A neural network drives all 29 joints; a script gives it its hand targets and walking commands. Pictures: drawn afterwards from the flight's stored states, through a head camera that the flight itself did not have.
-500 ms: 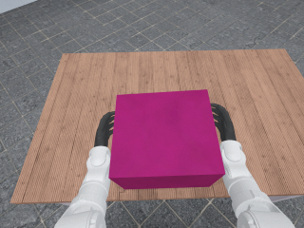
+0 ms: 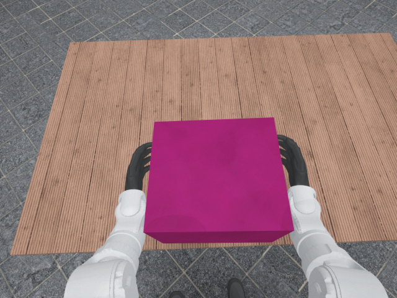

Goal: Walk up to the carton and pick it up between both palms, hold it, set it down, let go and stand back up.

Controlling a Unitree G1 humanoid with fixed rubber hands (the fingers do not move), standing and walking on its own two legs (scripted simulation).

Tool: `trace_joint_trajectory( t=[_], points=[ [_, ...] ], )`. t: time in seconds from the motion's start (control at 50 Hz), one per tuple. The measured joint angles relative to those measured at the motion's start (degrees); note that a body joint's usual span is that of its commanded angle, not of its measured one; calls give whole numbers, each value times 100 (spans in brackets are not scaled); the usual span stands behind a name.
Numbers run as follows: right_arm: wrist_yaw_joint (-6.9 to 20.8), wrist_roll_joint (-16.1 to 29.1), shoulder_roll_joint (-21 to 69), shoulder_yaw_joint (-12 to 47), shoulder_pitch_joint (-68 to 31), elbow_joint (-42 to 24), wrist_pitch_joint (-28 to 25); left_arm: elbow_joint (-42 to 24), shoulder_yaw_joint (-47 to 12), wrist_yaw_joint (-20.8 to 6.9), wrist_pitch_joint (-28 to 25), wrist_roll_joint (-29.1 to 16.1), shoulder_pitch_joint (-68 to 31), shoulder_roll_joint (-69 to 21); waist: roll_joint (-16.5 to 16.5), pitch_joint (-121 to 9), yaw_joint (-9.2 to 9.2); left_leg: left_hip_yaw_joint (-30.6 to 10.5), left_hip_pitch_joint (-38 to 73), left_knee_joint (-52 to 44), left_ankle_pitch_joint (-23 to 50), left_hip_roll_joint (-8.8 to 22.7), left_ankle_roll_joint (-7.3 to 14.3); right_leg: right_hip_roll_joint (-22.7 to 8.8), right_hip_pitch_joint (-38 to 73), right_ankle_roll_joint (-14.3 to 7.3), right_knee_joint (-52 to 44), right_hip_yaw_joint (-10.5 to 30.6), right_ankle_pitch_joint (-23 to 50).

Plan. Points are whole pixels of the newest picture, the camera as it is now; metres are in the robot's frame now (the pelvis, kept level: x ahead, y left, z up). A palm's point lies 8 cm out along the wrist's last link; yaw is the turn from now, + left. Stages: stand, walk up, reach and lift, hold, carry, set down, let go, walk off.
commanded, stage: set down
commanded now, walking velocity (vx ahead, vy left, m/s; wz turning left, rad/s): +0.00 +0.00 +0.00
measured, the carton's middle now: (215, 184) +0.35 -0.02 -0.07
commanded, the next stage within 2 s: none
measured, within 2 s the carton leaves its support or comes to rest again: rests again in 1.90 s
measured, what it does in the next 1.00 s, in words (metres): stands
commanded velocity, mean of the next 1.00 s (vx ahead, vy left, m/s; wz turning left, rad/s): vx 0.00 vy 0.00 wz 0.00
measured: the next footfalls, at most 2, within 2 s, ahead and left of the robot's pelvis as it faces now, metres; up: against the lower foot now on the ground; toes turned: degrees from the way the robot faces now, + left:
none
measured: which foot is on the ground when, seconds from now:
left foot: down 0.00-1.00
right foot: down 0.00-1.00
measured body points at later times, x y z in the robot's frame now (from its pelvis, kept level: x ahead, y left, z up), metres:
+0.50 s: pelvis -0.02 +0.00 -0.01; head +0.14 +0.00 +0.41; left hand +0.36 +0.15 -0.08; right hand +0.34 -0.20 -0.07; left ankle -0.05 +0.12 -0.74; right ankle -0.02 -0.13 -0.74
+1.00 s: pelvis -0.04 -0.01 -0.02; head +0.14 -0.01 +0.40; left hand +0.36 +0.15 -0.08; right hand +0.34 -0.20 -0.08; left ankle -0.05 +0.12 -0.74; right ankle -0.02 -0.13 -0.74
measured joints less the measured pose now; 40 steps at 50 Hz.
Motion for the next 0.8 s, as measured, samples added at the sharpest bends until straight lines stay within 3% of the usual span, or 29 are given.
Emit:
trace_joint_trajectory(
  t=[0.36, 0.8],
  points=[
    [89, -286, -1, -432, -147, 468, -536, 667, 0, 95, -601, 0, -262, 73, 65, -131, 51, -10, -674, 273, 16, 1, 0, -3, -662, 0, 244, -1, 33],
    [138, -576, -1, -830, -454, 622, -645, 1110, 166, 47, -948, -1, -694, 176, 57, -131, 98, -18, -1176, 658, -27, 1, 0, -6, -1263, 0, 839, -1, -122]
  ],
)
